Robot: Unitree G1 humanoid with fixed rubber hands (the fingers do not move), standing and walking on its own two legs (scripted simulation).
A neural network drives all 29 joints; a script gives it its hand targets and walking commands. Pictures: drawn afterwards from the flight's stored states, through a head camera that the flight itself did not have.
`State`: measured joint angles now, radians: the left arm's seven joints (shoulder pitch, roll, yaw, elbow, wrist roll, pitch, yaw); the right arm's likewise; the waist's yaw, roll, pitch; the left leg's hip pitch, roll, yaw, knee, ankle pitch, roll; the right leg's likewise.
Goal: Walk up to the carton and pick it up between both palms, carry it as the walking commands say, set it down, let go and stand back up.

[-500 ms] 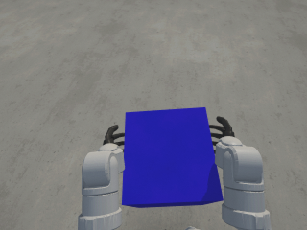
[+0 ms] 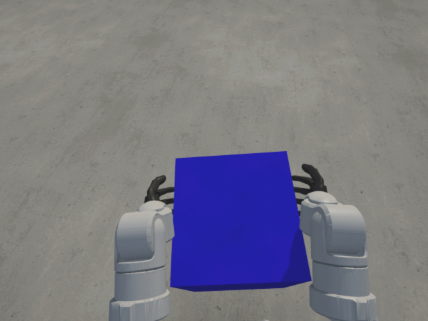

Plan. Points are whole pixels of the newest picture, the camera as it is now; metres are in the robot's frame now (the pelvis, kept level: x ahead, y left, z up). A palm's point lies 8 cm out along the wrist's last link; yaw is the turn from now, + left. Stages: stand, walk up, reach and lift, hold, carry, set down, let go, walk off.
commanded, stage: carry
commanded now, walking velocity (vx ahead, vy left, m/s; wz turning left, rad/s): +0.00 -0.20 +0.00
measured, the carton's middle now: (235, 229) +0.31 +0.00 -0.03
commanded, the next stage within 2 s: hold in 1.90 s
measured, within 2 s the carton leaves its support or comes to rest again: neither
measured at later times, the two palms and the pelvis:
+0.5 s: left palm (180, 238) +0.24 +0.09 +0.08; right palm (361, 234) +0.24 -0.19 +0.10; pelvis -0.05 -0.04 +0.00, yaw -1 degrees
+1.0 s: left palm (174, 238) +0.24 +0.10 +0.08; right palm (353, 233) +0.25 -0.18 +0.09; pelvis -0.05 -0.03 +0.01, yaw -1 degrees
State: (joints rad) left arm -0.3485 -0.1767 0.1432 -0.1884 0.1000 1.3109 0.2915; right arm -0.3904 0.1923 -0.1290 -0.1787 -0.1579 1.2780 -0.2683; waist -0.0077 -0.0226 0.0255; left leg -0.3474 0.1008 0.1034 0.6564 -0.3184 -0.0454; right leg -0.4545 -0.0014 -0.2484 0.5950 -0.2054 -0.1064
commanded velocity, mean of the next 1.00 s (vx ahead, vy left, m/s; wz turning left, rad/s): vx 0.00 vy -0.02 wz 0.00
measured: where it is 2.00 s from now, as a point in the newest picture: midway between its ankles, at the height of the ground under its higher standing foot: outside the picture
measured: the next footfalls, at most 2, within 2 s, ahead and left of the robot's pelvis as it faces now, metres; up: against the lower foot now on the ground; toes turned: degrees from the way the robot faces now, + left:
right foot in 0.14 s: +0.07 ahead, -0.09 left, +0.00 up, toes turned +4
left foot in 0.44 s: +0.01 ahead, +0.11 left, +0.00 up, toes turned -2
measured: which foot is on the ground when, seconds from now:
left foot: down 0.00-0.16, up 0.18-0.42, down 0.44-1.00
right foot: up 0.00-0.12, down 0.14-1.00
